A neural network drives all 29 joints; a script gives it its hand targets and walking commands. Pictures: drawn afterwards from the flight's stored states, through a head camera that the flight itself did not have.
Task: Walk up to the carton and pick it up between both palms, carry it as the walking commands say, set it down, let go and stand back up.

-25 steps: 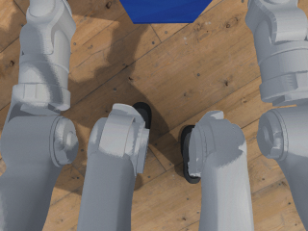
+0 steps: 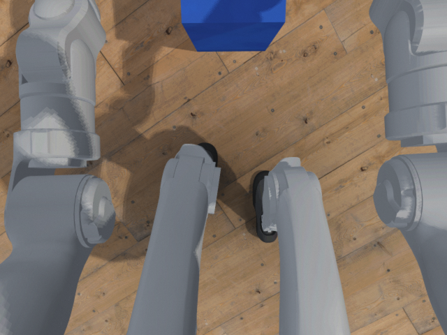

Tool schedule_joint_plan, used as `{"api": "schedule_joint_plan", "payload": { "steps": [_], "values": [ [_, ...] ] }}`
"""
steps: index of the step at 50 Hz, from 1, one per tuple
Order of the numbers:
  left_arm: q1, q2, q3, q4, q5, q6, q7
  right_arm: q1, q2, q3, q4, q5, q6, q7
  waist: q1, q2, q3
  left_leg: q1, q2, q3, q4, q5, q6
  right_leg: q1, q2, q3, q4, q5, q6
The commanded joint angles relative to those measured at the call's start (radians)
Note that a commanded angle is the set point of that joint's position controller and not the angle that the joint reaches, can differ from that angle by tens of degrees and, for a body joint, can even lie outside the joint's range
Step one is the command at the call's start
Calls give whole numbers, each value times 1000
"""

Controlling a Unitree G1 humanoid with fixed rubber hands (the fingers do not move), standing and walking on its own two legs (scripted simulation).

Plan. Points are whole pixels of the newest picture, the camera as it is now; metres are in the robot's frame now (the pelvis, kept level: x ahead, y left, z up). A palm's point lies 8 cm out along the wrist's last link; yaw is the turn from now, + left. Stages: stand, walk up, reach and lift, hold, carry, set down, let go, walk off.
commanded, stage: set down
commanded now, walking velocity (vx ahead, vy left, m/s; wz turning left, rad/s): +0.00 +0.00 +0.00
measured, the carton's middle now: out of the picture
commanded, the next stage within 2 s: let go in 0.56 s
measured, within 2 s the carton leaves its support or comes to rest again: neither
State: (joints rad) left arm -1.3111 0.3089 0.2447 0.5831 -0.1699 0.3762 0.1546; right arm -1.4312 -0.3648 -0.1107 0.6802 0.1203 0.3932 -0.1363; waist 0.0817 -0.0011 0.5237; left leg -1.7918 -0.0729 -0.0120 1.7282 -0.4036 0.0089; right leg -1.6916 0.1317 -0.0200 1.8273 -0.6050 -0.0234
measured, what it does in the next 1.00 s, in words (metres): rises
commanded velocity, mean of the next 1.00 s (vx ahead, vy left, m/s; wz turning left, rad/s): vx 0.00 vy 0.00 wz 0.00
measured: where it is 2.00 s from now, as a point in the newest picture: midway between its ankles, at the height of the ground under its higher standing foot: (233, 205)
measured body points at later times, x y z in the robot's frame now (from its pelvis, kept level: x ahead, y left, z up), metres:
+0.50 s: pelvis +0.02 +0.00 +0.13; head +0.36 +0.04 +0.41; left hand +0.55 +0.24 +0.02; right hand +0.60 -0.13 +0.03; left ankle +0.16 +0.10 -0.47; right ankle +0.10 -0.09 -0.47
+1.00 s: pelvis +0.05 +0.02 +0.20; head +0.33 +0.05 +0.54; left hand +0.43 +0.26 +0.08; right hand +0.47 -0.14 +0.08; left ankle +0.16 +0.10 -0.47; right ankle +0.10 -0.09 -0.47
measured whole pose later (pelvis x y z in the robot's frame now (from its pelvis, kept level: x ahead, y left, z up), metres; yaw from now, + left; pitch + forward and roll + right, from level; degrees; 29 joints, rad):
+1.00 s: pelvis +0.05 +0.02 +0.20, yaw +1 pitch +14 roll -2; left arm -0.58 0.26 0.13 0.32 0.01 0.28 0.03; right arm -0.65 -0.17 -0.14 0.39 -0.04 0.29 -0.12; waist 0.06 0.01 0.49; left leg -0.92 -0.08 -0.06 0.93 -0.24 0.04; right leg -0.82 0.10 0.04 0.97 -0.39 -0.01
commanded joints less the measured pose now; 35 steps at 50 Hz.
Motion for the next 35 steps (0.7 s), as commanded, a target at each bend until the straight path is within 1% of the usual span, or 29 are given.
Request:
{"api": "schedule_joint_plan", "payload": {
  "steps": [1, 2, 3, 4, 6, 8, 9, 10, 12, 13, 14, 15, 18, 19, 20, 22, 23, 24, 26, 28, 29, 30, 31, 32, 33, 34, 35],
  "values": [
    [-385, 226, 8, -158, 4, 21, -13, -400, -149, -17, -124, -12, 31, -14, 42, -55, -2043, 949, -12, 22, -226, 224, -11, 546, -36, 48, -375, 183, 24],
    [-381, 219, -1, -157, 4, 25, -16, -387, -146, -18, -115, -14, 33, -12, 34, -39, -2045, 972, -12, 21, -242, 230, -15, 556, -36, 48, -393, 190, 21],
    [-381, 213, -6, -142, 7, 26, -21, -378, -141, -21, -89, -10, 35, -9, 38, -24, -2020, 972, -9, 24, -257, 226, -18, 549, -37, 52, -408, 186, 18],
    [-367, 209, -11, -140, 11, 26, -24, -360, -143, -32, -84, -16, 31, -6, 23, -13, -2032, 1007, -8, 19, -276, 237, -21, 558, -34, 49, -425, 202, 17],
    [-360, 197, -24, -121, 5, 24, -33, -348, -150, -42, -59, -21, 24, 2, 12, 12, -2009, 1039, -4, 17, -304, 250, -26, 556, -35, 53, -457, 212, 11],
    [-347, 184, -32, -103, 2, 19, -40, -334, -150, -54, -53, -25, 12, 9, -4, 17, -2007, 1084, 0, 10, -336, 276, -28, 572, -34, 48, -490, 236, 9],
    [-339, 187, -25, -100, 6, 15, -43, -332, -152, -57, -60, -19, 8, 11, 2, 25, -2007, 1098, 0, 15, -349, 293, -29, 586, -34, 53, -507, 253, 7],
    [-322, 178, -30, -96, 2, 10, -46, -326, -153, -63, -73, -20, 0, 14, -6, 17, -2016, 1120, 0, 10, -365, 320, -28, 608, -33, 50, -523, 283, 8],
    [-316, 190, -20, -128, 5, 3, -45, -320, -166, -72, -117, -20, -10, 15, -7, 13, -2072, 1184, 0, 5, -391, 380, -26, 666, -32, 55, -551, 340, 9],
    [-308, 191, -19, -118, 5, 1, -46, -309, -165, -71, -109, -18, -11, 17, -6, 13, -2063, 1191, 0, 5, -407, 394, -25, 678, -36, 59, -567, 356, 10],
    [-312, 199, -12, -152, 8, -2, -46, -312, -169, -73, -138, -16, -12, 17, -2, 4, -2096, 1220, -2, 3, -424, 421, -24, 716, -35, 59, -580, 386, 11],
    [-308, 197, -15, -150, 6, -1, -45, -306, -162, -70, -144, -12, -11, 17, 0, 1, -2095, 1232, -1, 2, -441, 435, -23, 736, -38, 61, -598, 399, 14],
    [-311, 208, -8, -207, 13, 2, -38, -295, -159, -68, -188, -4, -6, 17, 8, -7, -2140, 1300, -2, 0, -495, 479, -22, 826, -39, 68, -648, 446, 19],
    [-295, 210, -7, -202, 19, 4, -36, -282, -152, -67, -183, -1, -4, 18, 14, -3, -2122, 1320, 0, -5, -519, 487, -21, 826, -41, 67, -666, 450, 22],
    [-287, 197, -9, -183, 24, 4, -35, -262, -140, -63, -152, -3, -5, 22, 12, 1, -2084, 1330, 3, -8, -537, 485, -22, 817, -44, 68, -685, 444, 23],
    [-267, 180, -3, -155, 34, -3, -38, -247, -118, -63, -125, -4, -12, 31, 21, 3, -2028, 1352, 8, -13, -571, 488, -24, 799, -49, 70, -723, 435, 23],
    [-263, 166, 1, -110, 43, -10, -40, -236, -111, -68, -68, -12, -21, 36, 16, 3, -1963, 1339, 14, -18, -587, 469, -25, 764, -53, 68, -738, 413, 23],
    [-259, 147, 6, -77, 52, -22, -42, -237, -94, -63, -40, -14, -35, 44, 23, 0, -1940, 1348, 18, -23, -603, 468, -26, 760, -56, 69, -758, 408, 23],
    [-233, 121, 12, -23, 63, -48, -47, -212, -86, -71, 19, -40, -63, 52, 12, -1, -1892, 1368, 22, -32, -628, 483, -32, 747, -57, 66, -786, 415, 22],
    [-201, 103, 26, -8, 81, -82, -49, -193, -77, -78, 27, -54, -97, 56, 19, -7, -1897, 1405, 22, -37, -647, 533, -34, 768, -51, 69, -808, 451, 20],
    [-192, 102, 31, -11, 84, -98, -48, -186, -83, -86, 14, -67, -114, 55, 11, -10, -1918, 1436, 22, -44, -650, 571, -35, 781, -48, 69, -815, 478, 21],
    [-179, 97, 35, -12, 91, -112, -48, -177, -85, -91, 13, -81, -128, 53, 11, -9, -1930, 1454, 22, -47, -656, 601, -36, 790, -47, 70, -823, 499, 21],
    [-163, 91, 35, -13, 95, -122, -46, -160, -86, -96, 4, -94, -140, 50, -2, -15, -1953, 1485, 24, -55, -661, 630, -36, 799, -43, 67, -827, 514, 21],
    [-130, 86, 32, 7, 106, -127, -50, -130, -73, -97, 10, -108, -142, 45, -2, -10, -1972, 1513, 22, -55, -664, 636, -36, 805, -45, 68, -835, 512, 23],
    [-93, 102, 35, -16, 120, -132, -54, -90, -65, -99, -21, -118, -144, 36, -6, -10, -2023, 1549, 20, -55, -668, 652, -36, 844, -45, 71, -843, 539, 25],
    [-20, 108, 26, -20, 132, -130, -60, -19, -46, -95, -34, -133, -139, 26, -10, -18, -2068, 1581, 16, -54, -675, 668, -35, 895, -46, 72, -847, 569, 31],
    [49, 113, 9, -68, 138, -130, -66, 61, -24, -86, -78, -142, -133, 14, -11, -19, -2134, 1640, 12, -55, -682, 714, -34, 953, -44, 73, -849, 620, 38]
  ]
}}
